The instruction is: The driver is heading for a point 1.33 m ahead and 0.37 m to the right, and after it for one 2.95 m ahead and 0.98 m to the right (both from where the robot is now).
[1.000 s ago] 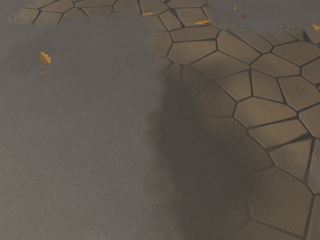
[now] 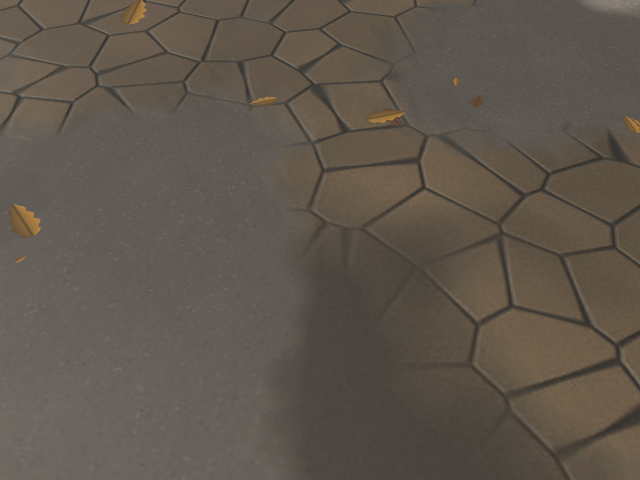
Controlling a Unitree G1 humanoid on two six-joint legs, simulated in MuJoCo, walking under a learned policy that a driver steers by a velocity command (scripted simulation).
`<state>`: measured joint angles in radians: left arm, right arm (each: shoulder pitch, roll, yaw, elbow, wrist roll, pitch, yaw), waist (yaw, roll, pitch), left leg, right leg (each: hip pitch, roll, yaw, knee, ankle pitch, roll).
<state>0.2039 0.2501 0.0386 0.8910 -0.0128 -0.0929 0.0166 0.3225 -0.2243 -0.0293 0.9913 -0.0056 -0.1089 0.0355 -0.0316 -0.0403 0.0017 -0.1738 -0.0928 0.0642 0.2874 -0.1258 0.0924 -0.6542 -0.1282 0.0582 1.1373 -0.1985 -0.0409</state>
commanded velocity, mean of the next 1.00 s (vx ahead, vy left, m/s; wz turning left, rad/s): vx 0.50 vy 0.00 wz -0.13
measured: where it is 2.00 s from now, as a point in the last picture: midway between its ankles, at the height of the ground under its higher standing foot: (411, 293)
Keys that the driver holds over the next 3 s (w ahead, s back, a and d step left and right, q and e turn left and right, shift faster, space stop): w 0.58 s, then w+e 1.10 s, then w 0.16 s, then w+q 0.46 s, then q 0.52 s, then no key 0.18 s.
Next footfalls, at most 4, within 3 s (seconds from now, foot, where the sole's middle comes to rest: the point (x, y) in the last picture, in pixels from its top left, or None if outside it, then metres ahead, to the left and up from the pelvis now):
0.30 right None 0.34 -0.17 -0.78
0.86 left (290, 423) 0.64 0.07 -0.78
1.40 right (427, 346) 0.83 -0.26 -0.78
1.92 left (404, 238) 1.19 -0.25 -0.78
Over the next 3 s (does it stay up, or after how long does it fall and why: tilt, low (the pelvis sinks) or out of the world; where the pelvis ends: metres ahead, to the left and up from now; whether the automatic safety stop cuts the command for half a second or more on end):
stays up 1.31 -0.40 -0.01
